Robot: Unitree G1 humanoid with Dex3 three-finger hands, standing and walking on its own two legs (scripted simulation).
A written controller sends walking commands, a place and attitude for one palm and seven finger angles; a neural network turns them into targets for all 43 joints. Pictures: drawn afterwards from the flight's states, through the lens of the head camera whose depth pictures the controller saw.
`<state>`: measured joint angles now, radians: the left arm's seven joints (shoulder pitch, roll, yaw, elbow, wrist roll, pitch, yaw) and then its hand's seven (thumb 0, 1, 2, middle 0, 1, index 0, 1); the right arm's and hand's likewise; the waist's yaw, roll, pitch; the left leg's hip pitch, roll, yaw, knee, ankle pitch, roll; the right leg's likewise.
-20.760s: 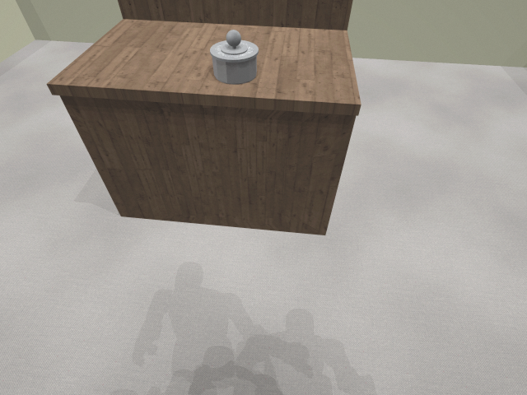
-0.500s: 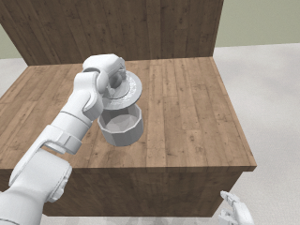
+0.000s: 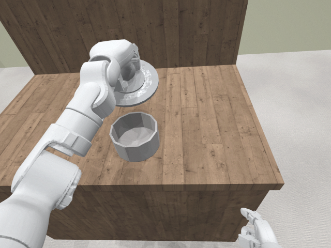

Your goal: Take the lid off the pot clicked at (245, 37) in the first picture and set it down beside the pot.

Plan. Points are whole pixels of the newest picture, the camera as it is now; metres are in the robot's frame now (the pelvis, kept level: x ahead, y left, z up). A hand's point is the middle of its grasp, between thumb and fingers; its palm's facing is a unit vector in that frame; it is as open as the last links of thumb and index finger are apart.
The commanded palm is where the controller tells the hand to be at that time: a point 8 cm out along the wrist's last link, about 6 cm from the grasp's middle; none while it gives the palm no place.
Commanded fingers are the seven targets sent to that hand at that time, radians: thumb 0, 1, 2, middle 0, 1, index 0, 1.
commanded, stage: lift the lid straight up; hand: left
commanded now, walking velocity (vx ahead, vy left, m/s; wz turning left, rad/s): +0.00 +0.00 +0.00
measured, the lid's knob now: (125, 70) +0.47 +0.11 +0.22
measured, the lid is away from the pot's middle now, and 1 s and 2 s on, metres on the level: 0.03 0.08 0.19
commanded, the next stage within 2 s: move the lid sideways beside the pot in 0.28 s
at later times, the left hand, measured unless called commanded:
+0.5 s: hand (120, 73) +0.44 +0.11 +0.23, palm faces -0.09 -0.04 -1.00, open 7.9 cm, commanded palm +0.41 +0.14 +0.30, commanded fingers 0.00 0.61 1.07 -1.08 -1.08 -0.82 -0.97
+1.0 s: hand (82, 79) +0.42 +0.20 +0.23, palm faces -0.13 -0.02 -0.99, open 7.9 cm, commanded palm +0.40 +0.20 +0.30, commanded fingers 0.00 0.61 1.07 -1.08 -1.08 -0.82 -0.97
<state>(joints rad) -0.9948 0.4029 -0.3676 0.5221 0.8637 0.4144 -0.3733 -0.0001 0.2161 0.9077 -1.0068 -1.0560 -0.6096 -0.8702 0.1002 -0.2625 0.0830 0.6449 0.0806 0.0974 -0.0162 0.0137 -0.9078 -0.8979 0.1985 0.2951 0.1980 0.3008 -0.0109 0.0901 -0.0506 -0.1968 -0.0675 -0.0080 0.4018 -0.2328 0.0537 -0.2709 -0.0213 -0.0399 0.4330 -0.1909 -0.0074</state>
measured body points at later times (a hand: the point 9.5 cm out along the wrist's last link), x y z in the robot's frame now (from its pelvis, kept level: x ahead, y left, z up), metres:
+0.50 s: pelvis +0.00 +0.00 +0.00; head +0.00 -0.04 +0.45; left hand +0.44 +0.11 +0.28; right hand +0.18 -0.23 -0.11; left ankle -0.02 +0.09 -0.74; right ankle +0.02 -0.12 -0.74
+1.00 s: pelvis +0.00 +0.00 +0.00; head +0.00 -0.03 +0.45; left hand +0.43 +0.20 +0.29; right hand +0.18 -0.24 -0.10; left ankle -0.02 +0.09 -0.74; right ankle +0.02 -0.12 -0.74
